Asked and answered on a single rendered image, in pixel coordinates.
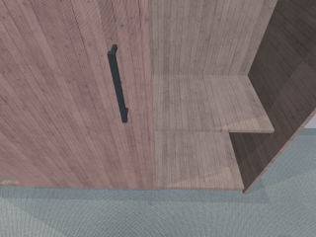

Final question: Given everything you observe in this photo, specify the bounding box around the wardrobe door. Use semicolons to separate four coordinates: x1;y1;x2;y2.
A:
0;0;156;190
0;168;16;181

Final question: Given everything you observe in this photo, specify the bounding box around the handle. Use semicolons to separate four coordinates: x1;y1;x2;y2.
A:
107;44;128;123

